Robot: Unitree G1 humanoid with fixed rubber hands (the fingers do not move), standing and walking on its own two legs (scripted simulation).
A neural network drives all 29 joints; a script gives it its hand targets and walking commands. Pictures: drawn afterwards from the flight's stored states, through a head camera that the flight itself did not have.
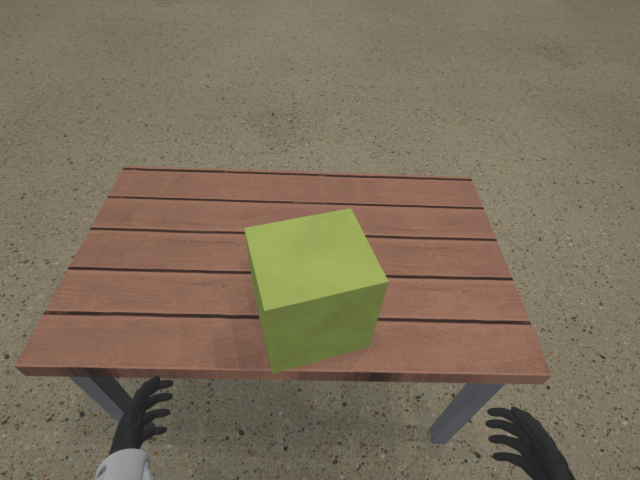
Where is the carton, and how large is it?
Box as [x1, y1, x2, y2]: [244, 208, 388, 373]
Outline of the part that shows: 350,208 244,228 254,295 272,373 369,346 388,281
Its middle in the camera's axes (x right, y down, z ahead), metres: -0.02 +0.09 +0.67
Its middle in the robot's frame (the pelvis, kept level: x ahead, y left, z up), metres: +0.45 +0.01 -0.09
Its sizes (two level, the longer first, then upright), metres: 0.184 0.161 0.206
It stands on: a table, 0.56 m high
